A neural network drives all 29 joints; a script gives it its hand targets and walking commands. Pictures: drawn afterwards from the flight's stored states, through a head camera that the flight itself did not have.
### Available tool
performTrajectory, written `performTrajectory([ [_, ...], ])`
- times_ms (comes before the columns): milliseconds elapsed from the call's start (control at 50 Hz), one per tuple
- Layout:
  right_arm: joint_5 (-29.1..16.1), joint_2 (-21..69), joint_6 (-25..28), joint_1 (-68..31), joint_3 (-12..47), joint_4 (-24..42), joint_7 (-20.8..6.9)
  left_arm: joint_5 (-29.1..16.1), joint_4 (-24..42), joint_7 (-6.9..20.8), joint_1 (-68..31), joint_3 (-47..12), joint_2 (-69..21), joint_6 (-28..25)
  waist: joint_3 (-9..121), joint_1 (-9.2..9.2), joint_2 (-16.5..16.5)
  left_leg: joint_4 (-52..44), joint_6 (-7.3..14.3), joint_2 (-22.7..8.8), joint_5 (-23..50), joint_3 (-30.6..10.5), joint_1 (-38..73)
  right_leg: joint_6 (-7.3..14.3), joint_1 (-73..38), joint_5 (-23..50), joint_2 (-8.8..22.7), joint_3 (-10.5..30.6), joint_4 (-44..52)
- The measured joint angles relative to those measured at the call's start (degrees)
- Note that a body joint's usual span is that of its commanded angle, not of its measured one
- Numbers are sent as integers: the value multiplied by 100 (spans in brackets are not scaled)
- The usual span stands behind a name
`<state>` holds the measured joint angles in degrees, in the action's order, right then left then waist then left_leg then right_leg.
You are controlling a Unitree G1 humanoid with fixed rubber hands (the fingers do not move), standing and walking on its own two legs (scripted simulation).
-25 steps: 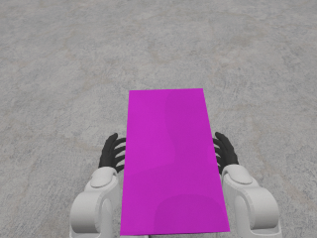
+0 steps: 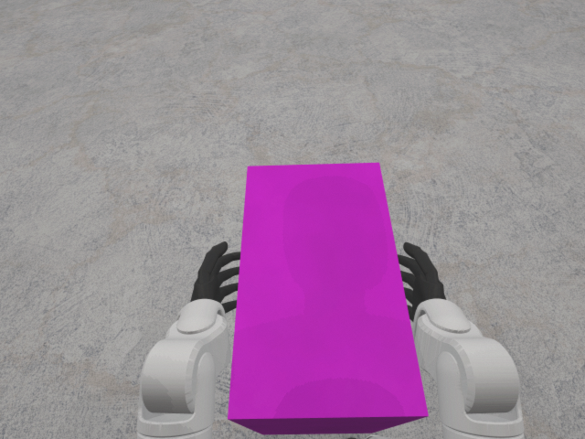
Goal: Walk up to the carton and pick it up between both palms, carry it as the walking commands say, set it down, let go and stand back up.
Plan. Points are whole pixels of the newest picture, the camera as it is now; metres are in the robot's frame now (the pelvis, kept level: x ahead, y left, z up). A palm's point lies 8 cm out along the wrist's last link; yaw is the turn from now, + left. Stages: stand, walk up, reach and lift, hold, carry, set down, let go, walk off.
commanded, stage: carry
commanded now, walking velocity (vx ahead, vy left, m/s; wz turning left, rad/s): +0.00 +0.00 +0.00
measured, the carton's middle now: (315, 312) +0.28 -0.01 +0.01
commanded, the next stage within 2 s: none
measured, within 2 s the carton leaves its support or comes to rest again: neither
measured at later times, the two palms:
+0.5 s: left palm (220, 166) +0.48 +0.12 +0.11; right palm (389, 168) +0.46 -0.14 +0.09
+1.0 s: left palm (262, 115) +0.70 +0.07 +0.04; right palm (386, 114) +0.70 -0.19 +0.03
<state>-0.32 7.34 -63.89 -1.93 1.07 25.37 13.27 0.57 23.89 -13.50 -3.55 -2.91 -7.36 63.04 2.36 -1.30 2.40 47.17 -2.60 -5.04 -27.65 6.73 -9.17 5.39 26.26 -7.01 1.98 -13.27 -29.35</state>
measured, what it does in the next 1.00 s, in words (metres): walks ahead: left foot, then right foot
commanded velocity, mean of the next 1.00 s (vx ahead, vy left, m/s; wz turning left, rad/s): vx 0.00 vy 0.00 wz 0.00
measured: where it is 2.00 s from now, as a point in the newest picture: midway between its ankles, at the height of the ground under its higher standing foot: (335, 349)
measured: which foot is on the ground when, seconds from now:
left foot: up 0.00-0.20, down 0.22-0.92, up 0.94-1.00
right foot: down 0.00-0.72, up 0.74-0.90, down 0.92-1.00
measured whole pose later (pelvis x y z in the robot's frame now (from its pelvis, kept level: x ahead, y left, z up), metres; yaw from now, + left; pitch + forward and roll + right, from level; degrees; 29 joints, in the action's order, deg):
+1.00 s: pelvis +0.43 -0.06 -0.03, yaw +1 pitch +2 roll +1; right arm 1.0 7.3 -60.2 -4.1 0.5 20.4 12.5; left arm 1.5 19.6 -12.3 -5.5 -1.9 -7.4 59.4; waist -2.7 -1.1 0.9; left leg 60.3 -1.3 -1.3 -31.3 3.5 -10.7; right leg 12.6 33.8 -4.5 -1.9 -13.2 -35.1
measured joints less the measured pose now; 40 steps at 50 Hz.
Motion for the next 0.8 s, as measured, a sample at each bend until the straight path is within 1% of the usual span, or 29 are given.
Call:
performTrajectory([
  [20, 13, -1, 5, -68, -6, -36, -1, -4, -30, 6, -71, 42, -4, 2, -99, 8, -37, 598, 51, 155, -69, -100, -427, -39, -126, -74, 46, -1, 145],
  [40, 34, -1, 8, -125, 20, -68, 3, -10, -32, 20, -100, 97, -8, -3, -197, 19, -82, 850, 114, 293, -46, -121, -767, -179, -269, 10, 90, 50, 352],
  [60, 61, -1, 17, -157, 62, -101, 6, -25, -24, 32, -93, 147, -9, -18, -272, 36, -130, 753, 143, 379, -1, -88, -1014, -209, -426, 37, 124, 78, 567],
  [100, 81, 1, 36, -175, 131, -147, 4, -27, 34, 43, -7, 190, -5, -50, -334, 103, -179, 35, 148, 440, 204, -13, -1340, -210, -685, 51, 164, 82, 920],
  [140, 65, 3, 75, -174, 179, -165, -5, -6, 136, 40, 95, 195, -2, -76, -361, 216, -194, -778, 162, 403, 597, 42, -1473, -225, -842, -46, 149, 117, 998],
  [180, 37, 3, 152, -126, 201, -124, -46, -21, 304, -25, 186, 163, -2, -79, -378, 285, -145, -1586, 192, 286, 1270, 81, -1364, -261, -984, -295, 73, 145, 838],
  [220, 29, 4, 241, 14, 211, 9, -69, -40, 457, -99, 241, 72, -2, -73, -272, 281, 3, -2141, 265, 124, 2050, 38, -1150, -314, -1115, -656, -56, 97, 553],
  [240, 42, 2, 301, 100, 228, 48, -79, -54, 474, -102, 236, 58, -1, -79, -186, 268, -48, -2111, 292, 138, 1941, 49, -1060, -351, -1151, -861, -21, 109, 378],
  [260, 62, 0, 320, 161, 238, 67, -87, -64, 466, -86, 212, 61, -1, -69, -80, 263, -174, -2066, 309, 214, 1707, 92, -976, -405, -1170, -904, 76, 149, 227],
  [300, 119, 1, 258, 176, 258, 57, -69, -61, 389, -45, 159, 80, 1, -37, 174, 264, -346, -2023, 312, 298, 1321, 171, -842, -481, -1173, -1191, 174, 286, -13],
  [320, 146, 2, 206, 147, 259, 36, -67, -58, 340, -23, 146, 98, 2, -27, 291, 256, -360, -1985, 302, 285, 1187, 204, -794, -503, -1190, -1306, 165, 341, -74],
  [340, 161, 3, 141, 116, 254, 28, -61, -52, 305, -15, 142, 103, 0, -14, 393, 240, -335, -1931, 297, 231, 1524, 241, -750, -522, -1244, -1238, 141, 358, -71],
  [360, 166, 2, 85, 102, 240, 24, -60, -46, 276, -12, 145, 94, 0, 0, 497, 217, -301, -1837, 299, 190, 1596, 270, -711, -538, -1307, -1291, 117, 367, -70],
  [400, 162, 2, 7, 133, 190, -4, -61, -35, 167, -10, 146, 53, 0, 35, 688, 159, -284, -1618, 265, 187, 1091, 300, -673, -553, -1392, -1468, 139, 372, -104],
  [420, 163, 4, -35, 161, 165, -32, -61, -27, 90, -6, 142, 33, 0, 65, 744, 131, -284, -1531, 247, 193, 981, 303, -651, -553, -1448, -1473, 159, 356, -108],
  [440, 163, 4, -91, 181, 151, -63, -61, -20, 35, -4, 137, 25, 0, 123, 781, 112, -316, -1480, 230, 214, 978, 326, -610, -544, -1497, -1042, 203, 340, -120],
  [460, 159, 4, -146, 185, 134, -103, -61, -11, -18, -3, 140, 19, 0, 171, 795, 89, -291, -1419, 237, 187, 1441, 337, -577, -532, -1529, -999, 207, 317, -205],
  [480, 150, 5, -181, 187, 126, -171, -60, -3, -78, -2, 163, 21, 1, 194, 796, 66, -250, -1324, 233, 150, 1545, 346, -538, -520, -1541, -1040, 201, 299, -333],
  [520, 100, 5, -240, 186, 146, -343, -21, 2, -175, 3, 254, 63, -2, 233, 765, 23, -209, -1180, 244, 105, 1477, 401, -422, -476, -1550, -953, 220, 287, -586],
  [560, 58, 4, -306, 218, 170, -412, 16, -10, -206, 4, 346, 86, -4, 274, 712, 18, -235, -1162, 267, 112, 1648, 468, -262, -406, -1688, -416, 267, 248, -574],
  [640, -30, 3, -281, 253, 167, -253, 90, -75, -94, -9, 412, 73, -6, 176, 566, 24, -227, -1095, 281, 39, 2096, 446, -102, -331, -2036, -277, 229, 86, -390],
  [660, -31, 3, -249, 254, 149, -177, 94, -90, -66, -14, 387, 52, -6, 127, 526, 23, -229, -1204, 251, 62, 1962, 432, -50, -328, -2050, -147, 222, 27, -436],
  [680, -26, 2, -217, 243, 130, -90, 95, -98, -33, -15, 343, 32, -6, 79, 471, 6, -239, -1434, 206, 135, 1657, 467, 4, -354, -2004, 17, 237, -33, -606],
  [700, -16, 2, -184, 211, 114, -4, 95, -104, 7, -12, 288, 20, -6, 29, 384, -31, -230, -1818, 174, 218, 1514, 564, 87, -405, -1876, 268, 259, -94, -952],
  [720, -6, 2, -156, 146, 123, 66, 94, -109, 84, -10, 245, 36, -3, -15, 264, -72, -175, -2303, 235, 248, 1901, 721, 257, -481, -1634, 798, 273, -122, -1531],
  [740, 2, 4, -103, 83, 186, 70, 98, -116, 184, 1, 244, 102, 1, -49, 198, -94, -146, -2557, 326, 201, 1701, 806, 457, -540, -1282, 292, 201, 1, -2235],
  [760, -5, 4, -48, 6, 243, 54, 114, -118, 288, 3, 261, 158, 1, -90, 162, -88, -53, -2629, 359, 111, 1378, 715, 563, -556, -814, -780, 14, 169, -2943],
  [780, -28, 4, 7, -69, 276, 45, 115, -112, 400, -3, 280, 198, 0, -127, 103, -53, 36, -2629, 349, 44, 1085, 556, 664, -526, -326, -1640, -154, 299, -3488],
  [800, -44, 6, 67, -122, 302, 40, 109, -112, 496, -32, 284, 221, 1, -153, 27, -7, 72, -2603, 331, 32, 871, 388, 770, -467, 131, -2249, -255, 401, -3729],
])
